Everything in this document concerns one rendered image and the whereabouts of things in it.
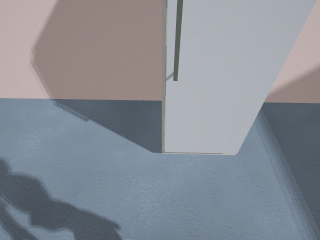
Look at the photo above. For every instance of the fridge door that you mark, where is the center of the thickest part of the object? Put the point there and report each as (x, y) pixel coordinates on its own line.
(231, 52)

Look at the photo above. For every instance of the handle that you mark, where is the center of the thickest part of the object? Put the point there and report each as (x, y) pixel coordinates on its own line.
(177, 38)

